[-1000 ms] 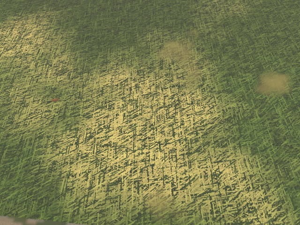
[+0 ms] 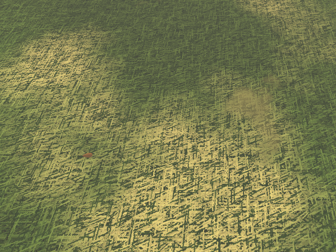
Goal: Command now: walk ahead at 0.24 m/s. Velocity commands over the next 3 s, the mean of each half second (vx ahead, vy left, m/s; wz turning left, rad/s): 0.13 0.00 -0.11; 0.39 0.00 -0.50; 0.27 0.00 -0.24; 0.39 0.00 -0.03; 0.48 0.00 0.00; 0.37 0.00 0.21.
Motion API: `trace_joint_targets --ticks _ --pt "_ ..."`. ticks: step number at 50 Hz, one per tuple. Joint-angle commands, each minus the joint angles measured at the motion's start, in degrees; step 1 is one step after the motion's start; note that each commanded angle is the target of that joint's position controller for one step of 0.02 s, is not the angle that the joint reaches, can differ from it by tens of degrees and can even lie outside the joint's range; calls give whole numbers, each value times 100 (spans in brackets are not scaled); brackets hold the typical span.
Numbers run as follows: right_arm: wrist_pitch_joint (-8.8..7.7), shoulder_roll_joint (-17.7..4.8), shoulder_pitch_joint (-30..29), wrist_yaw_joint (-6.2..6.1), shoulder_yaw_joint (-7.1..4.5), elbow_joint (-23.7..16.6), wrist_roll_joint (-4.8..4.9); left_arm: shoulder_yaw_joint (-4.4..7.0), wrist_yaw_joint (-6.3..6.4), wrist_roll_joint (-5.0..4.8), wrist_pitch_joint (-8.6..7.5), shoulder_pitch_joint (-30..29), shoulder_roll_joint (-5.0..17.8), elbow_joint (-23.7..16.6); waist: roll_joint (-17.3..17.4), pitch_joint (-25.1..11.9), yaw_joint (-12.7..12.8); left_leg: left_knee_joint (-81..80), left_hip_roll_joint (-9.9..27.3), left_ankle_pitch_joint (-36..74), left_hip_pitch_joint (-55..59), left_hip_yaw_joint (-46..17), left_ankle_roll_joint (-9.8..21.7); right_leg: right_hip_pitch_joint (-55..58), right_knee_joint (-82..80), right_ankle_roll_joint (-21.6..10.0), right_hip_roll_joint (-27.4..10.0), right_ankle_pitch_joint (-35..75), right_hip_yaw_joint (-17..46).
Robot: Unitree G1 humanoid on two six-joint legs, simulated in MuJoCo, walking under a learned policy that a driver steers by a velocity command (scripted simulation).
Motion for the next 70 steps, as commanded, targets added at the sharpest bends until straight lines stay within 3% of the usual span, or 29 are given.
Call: trace_joint_targets --ticks 1,2,5,7,8,9,10,12,14,16,19,22,24,30,31,32,33,34,37,42,50,54,55,56,58,60,62,66,70 --pt "34 -391 -758 4 -61 -361 -105 -7 372 -315 -197 1151 298 -51 -469 440 582 -1713 246 1499 -1769 0 -89 1417 273 -868 -1142 1381 1576" --pt "5 -264 -1105 -16 32 -280 33 -68 432 -396 -157 1365 94 -97 -233 576 768 -3204 442 2535 -1679 -144 -61 1334 680 -705 -1057 861 1547" --pt "196 -312 -615 16 9 -194 251 -32 -72 32 49 461 864 -500 -584 795 -31 -2740 131 3593 2257 390 54 -2163 21 -798 -1169 -263 1605" --pt "263 -631 -61 -11 -116 -74 148 -36 -163 -325 65 315 882 -560 -202 1086 -392 -3707 177 3060 2893 444 49 -1855 671 -523 -1078 -540 1592" --pt "202 -585 140 -171 -272 91 1121 194 67 -840 330 103 853 -445 -86 636 -461 -4300 -193 2680 3170 219 211 -1074 1834 -323 -671 686 1067" --pt "172 -722 1408 -211 -326 558 1116 146 153 -774 450 363 753 -263 152 49 -960 -4321 89 3982 4357 338 270 -1122 3404 -12 -428 508 753" --pt "183 -878 2527 -196 -383 1043 791 77 117 -737 439 1196 136 34 1003 -1024 -1007 -2731 926 7141 6672 -6 651 -2621 5801 365 175 -2739 578" --pt "282 -740 1998 -124 -346 939 786 -31 144 -893 434 1040 290 -407 916 -2141 -946 -2143 1756 5603 7136 -1201 1628 -3830 7317 710 -430 -2474 1209" --pt "376 -525 994 -284 -200 858 633 -58 355 -817 595 -25 177 -819 6 -1530 -517 -3331 1927 2868 5037 -1605 1872 -3455 7201 818 -856 -1491 810" --pt "312 -827 487 -424 -281 717 509 -149 487 -792 870 -192 -105 -959 281 -694 -268 -3943 2458 926 3225 -2053 2144 -3335 6201 915 -1130 -282 1245" --pt "351 -649 403 -655 -194 669 441 138 607 -564 945 -950 430 -1253 95 312 -260 -4017 1284 538 1798 -462 1467 -2758 4800 988 -782 803 926" --pt "376 -531 581 -774 -260 783 536 155 401 -582 868 -983 148 -1106 581 -32 -284 -4290 476 -1836 1600 583 865 -1087 1147 772 -868 1927 365" --pt "393 -1006 802 -759 -471 795 663 213 253 -635 884 -1510 300 -1292 875 94 -510 -4707 968 -2773 1709 -3 1044 -801 885 649 -662 1504 66" --pt "412 -758 453 -779 -646 556 803 526 97 -538 779 -1236 646 -1201 18 255 -264 -3743 1137 -4545 1570 18 599 330 -579 -184 -489 498 -263" --pt "416 -378 345 -725 -556 470 710 662 122 -608 768 -584 898 -969 -812 263 -59 -2075 719 -4305 793 683 265 1093 -1206 -492 -919 -137 626" --pt "287 20 -136 -658 -445 71 637 830 125 -630 690 -9 1618 -955 -2172 455 145 483 -301 -3700 -1421 1266 -175 2058 -2526 -1380 -2259 -1847 3765" --pt "48 -361 -791 -612 -540 -113 696 779 53 -541 517 308 1586 -978 -1545 522 425 1022 -522 -3483 -2373 15 -8 2282 -3384 -1824 -2602 -2070 5130" --pt "-92 -508 -762 -586 -575 -172 787 726 75 -468 399 -44 1439 -1000 -1474 724 71 1083 -356 -2859 -2799 -248 83 2401 -3192 -1620 -2573 -1006 4749" --pt "-145 -786 -225 -610 -686 233 498 603 111 -555 424 -1099 994 -1358 -887 358 -534 97 -25 -1264 -1426 -192 -61 1364 -2739 -914 -1813 936 2813" --pt "-61 -269 -1096 -464 -548 -125 562 631 208 -585 389 -440 1099 -1162 -744 200 -377 -1667 -541 496 248 96 -168 288 -2691 -642 -1230 2710 1732" --pt "-200 -311 -2338 -297 -513 -847 766 665 295 -661 445 237 973 -871 -1067 517 -49 -2931 -739 -334 365 -86 -88 1406 -2240 -836 -1528 2735 2575" --pt "-299 -662 -787 -258 -687 -476 672 679 258 -630 478 -181 963 -975 -1240 -270 -826 -3428 -781 -649 3234 167 494 831 -861 -516 -1094 4840 2229" --pt "-276 -1045 446 -304 -789 -279 547 657 218 -510 436 -453 936 -1133 -733 -1125 -1383 -3042 147 113 5136 -674 950 -211 749 -280 -722 4050 1870" --pt "-190 -1366 1320 -248 -890 84 605 473 139 -592 339 600 285 -1016 1381 -2350 -1101 -3291 1560 -128 7396 -3185 2048 -2243 2744 133 144 408 1564" --pt "-62 -538 750 -298 -689 75 695 690 160 -691 274 -76 1086 -927 723 -813 -1092 -3808 1432 517 6123 -2788 1822 -3101 3616 256 -196 -266 1603" --pt "-41 -262 -127 -274 -554 7 605 734 226 -473 335 -755 1082 -1116 -180 -125 -655 -3963 942 2468 4249 -1431 1517 -2337 2972 362 -604 364 1126" --pt "-79 -95 -275 -254 -462 165 505 713 207 -478 411 -655 725 -1097 120 -142 -343 -4125 598 2990 3468 -833 1324 -1570 2152 376 -788 653 949" --pt "19 -595 -251 -410 -555 440 573 532 161 -443 438 -1201 290 -1252 338 -319 -314 -4243 433 3538 2965 -170 1319 -710 260 393 -704 1607 587" --pt "144 -786 47 -462 -565 662 685 549 112 -465 517 -1795 631 -1319 209 -318 -452 -4318 500 2290 3033 -234 1203 -202 -566 343 -615 2410 555"
Next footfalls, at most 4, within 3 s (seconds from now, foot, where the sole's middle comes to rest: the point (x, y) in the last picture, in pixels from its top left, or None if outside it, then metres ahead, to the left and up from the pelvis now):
0.18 left None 0.27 0.16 -0.91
0.62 right None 0.26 -0.08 -0.91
1.08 left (182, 242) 0.61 0.02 -0.91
1.50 right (240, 247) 0.62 -0.23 -0.91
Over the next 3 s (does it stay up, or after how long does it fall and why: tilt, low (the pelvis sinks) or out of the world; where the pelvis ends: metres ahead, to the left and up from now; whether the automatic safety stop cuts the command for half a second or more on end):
stays up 1.23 -0.32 -0.15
